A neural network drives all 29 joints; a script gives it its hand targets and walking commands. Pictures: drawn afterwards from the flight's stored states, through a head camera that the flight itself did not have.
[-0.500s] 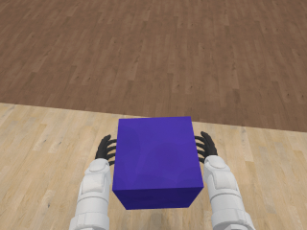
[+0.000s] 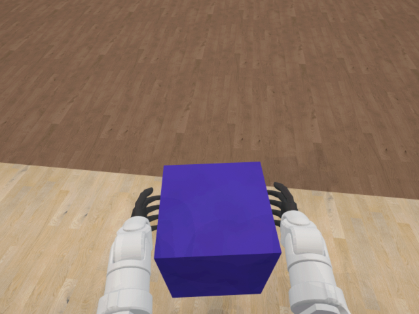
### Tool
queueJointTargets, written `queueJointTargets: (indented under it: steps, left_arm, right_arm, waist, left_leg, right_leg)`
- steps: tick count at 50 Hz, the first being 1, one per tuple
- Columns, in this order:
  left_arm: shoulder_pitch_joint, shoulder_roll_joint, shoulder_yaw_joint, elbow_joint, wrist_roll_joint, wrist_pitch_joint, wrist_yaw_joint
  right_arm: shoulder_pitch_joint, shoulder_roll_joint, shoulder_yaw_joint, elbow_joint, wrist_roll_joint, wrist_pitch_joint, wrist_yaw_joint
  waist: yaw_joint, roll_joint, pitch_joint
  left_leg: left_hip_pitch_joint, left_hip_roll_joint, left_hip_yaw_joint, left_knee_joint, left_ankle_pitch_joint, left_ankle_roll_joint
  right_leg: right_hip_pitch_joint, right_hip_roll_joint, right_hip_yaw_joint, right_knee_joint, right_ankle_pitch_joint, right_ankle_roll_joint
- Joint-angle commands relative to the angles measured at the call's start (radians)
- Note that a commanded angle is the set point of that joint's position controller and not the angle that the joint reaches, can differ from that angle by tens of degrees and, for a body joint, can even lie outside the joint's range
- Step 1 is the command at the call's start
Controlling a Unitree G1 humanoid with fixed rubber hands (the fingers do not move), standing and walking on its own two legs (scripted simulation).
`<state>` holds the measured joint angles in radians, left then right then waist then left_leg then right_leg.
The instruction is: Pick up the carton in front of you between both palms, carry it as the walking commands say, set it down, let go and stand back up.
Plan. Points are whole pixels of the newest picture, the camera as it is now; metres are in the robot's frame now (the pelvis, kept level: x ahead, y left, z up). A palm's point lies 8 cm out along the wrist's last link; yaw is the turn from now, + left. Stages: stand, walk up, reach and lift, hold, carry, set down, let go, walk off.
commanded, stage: reach and lift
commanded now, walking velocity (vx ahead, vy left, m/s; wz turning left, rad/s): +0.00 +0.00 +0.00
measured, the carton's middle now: (214, 232) +0.31 +0.00 -0.05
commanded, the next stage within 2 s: hold in 0.68 s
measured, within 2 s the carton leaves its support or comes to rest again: neither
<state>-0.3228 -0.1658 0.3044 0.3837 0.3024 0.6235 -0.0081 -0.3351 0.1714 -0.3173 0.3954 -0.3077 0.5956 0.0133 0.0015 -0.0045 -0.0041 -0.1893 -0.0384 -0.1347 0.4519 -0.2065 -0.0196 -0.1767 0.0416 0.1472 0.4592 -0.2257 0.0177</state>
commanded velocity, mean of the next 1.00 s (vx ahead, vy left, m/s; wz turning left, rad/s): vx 0.00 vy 0.00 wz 0.00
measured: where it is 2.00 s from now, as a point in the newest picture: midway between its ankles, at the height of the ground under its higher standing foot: outside the picture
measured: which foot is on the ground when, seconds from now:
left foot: down 0.00-1.00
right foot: down 0.00-1.00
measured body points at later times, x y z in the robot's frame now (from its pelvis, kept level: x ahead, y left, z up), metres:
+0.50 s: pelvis +0.02 +0.00 +0.01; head -0.01 +0.00 +0.45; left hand +0.32 +0.15 +0.03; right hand +0.32 -0.15 +0.03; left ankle +0.03 +0.13 -0.74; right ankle +0.02 -0.13 -0.74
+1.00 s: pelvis +0.01 +0.00 +0.01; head -0.04 +0.00 +0.45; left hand +0.31 +0.15 +0.05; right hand +0.31 -0.15 +0.05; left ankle +0.03 +0.13 -0.74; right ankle +0.02 -0.13 -0.74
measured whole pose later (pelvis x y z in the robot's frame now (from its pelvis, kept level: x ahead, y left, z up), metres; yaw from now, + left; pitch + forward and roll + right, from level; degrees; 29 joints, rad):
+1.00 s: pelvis +0.01 +0.00 +0.01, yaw +0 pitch -7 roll +0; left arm -0.27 -0.15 0.22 0.24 0.28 0.78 0.00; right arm -0.28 0.16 -0.24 0.25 -0.28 0.75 0.01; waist 0.00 -0.01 0.01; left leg -0.05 -0.03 -0.13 0.35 -0.18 -0.02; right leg -0.04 0.03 0.14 0.36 -0.20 0.01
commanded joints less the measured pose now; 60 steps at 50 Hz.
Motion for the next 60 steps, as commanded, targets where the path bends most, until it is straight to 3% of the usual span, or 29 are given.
queueJointTargets:
  steps: [1, 19, 33, 38, 45, 60]
  left_arm:
    - [-0.547, -0.943, -0.559, 0.002, -0.234, -0.031, -0.247]
    - [-0.416, -0.922, -0.605, -0.112, -0.268, 0.008, -0.235]
    - [-0.402, -0.905, -0.622, -0.167, -0.282, 0.047, -0.234]
    - [-0.418, -0.915, -0.682, -0.240, -0.318, 0.072, -0.232]
    - [-0.411, -0.869, -0.614, -0.187, -0.280, 0.115, -0.227]
    - [-0.501, -0.902, -0.605, -0.156, -0.280, 0.106, -0.234]
  right_arm:
    - [-0.487, 0.959, 0.549, 0.049, 0.222, -0.004, 0.247]
    - [-0.360, 0.936, 0.599, -0.073, 0.256, 0.037, 0.237]
    - [-0.346, 0.928, 0.615, -0.120, 0.271, 0.075, 0.232]
    - [-0.355, 0.933, 0.665, -0.198, 0.302, 0.102, 0.225]
    - [-0.359, 0.884, 0.607, -0.152, 0.272, 0.146, 0.226]
    - [-0.452, 0.903, 0.599, -0.125, 0.271, 0.133, 0.237]
  waist:
    - [-0.003, 0.005, -0.239]
    - [0.001, 0.003, -0.260]
    - [0.005, 0.001, -0.225]
    - [-0.006, 0.002, -0.266]
    - [-0.001, -0.001, -0.136]
    - [-0.005, 0.003, -0.180]
  left_leg:
    - [0.105, -0.056, 0.084, -0.082, 0.044, 0.008]
    - [0.178, -0.064, 0.074, -0.113, 0.235, -0.003]
    - [0.189, -0.067, 0.076, -0.128, 0.225, 0.000]
    - [0.222, -0.068, 0.074, -0.133, 0.263, -0.002]
    - [0.176, -0.062, 0.079, -0.161, 0.115, 0.002]
    - [0.187, -0.057, 0.083, -0.147, 0.082, 0.003]
  right_leg:
    - [0.024, 0.053, -0.086, -0.098, 0.056, -0.011]
    - [0.108, 0.062, -0.077, -0.121, 0.245, 0.002]
    - [0.127, 0.063, -0.072, -0.137, 0.246, 0.005]
    - [0.166, 0.063, -0.070, -0.143, 0.295, 0.008]
    - [0.129, 0.057, -0.080, -0.172, 0.142, 0.003]
    - [0.115, 0.056, -0.086, -0.158, 0.099, -0.003]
